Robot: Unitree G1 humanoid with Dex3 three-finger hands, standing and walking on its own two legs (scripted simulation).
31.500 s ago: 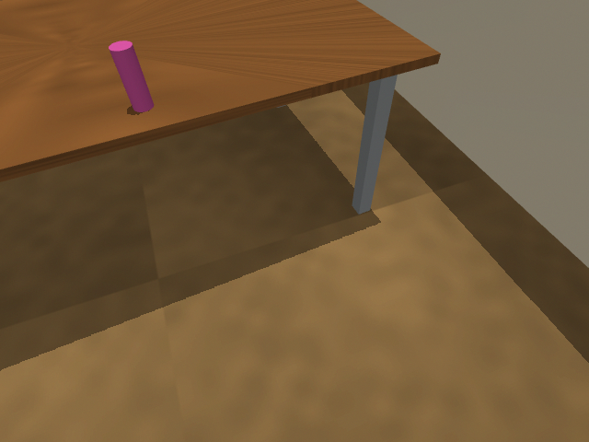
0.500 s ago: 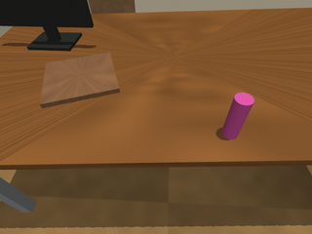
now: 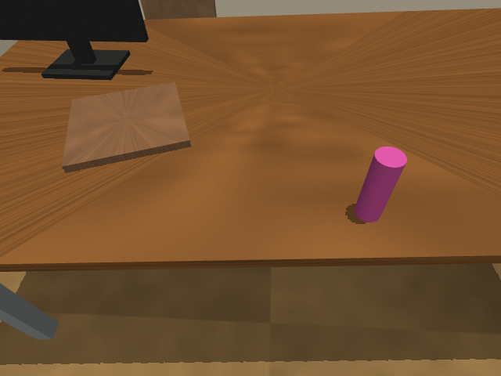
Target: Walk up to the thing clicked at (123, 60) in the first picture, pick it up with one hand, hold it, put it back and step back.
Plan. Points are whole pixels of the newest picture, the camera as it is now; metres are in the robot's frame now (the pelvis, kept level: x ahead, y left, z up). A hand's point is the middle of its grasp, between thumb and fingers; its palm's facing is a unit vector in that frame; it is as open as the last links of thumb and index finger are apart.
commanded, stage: stand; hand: right
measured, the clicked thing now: (377, 187) +0.45 -0.20 +0.03
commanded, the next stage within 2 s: none
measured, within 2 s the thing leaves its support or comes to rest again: neither
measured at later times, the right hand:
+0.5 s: hand out of the picture +0.07 -0.25 -0.16, palm faces -0.02 +0.94 -0.35, open 7.5 cm
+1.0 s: hand out of the picture +0.07 -0.25 -0.16, palm faces -0.02 +0.94 -0.35, open 7.3 cm
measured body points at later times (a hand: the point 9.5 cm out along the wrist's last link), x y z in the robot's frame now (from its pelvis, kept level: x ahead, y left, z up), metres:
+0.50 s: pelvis +0.01 +0.00 +0.00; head +0.01 +0.00 +0.45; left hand +0.08 +0.31 -0.13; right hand +0.08 -0.30 -0.13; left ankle +0.00 +0.14 -0.75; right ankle +0.02 -0.13 -0.75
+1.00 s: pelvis +0.01 +0.01 +0.00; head +0.01 +0.01 +0.45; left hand +0.07 +0.31 -0.13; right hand +0.07 -0.30 -0.13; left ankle +0.00 +0.14 -0.75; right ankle +0.02 -0.13 -0.75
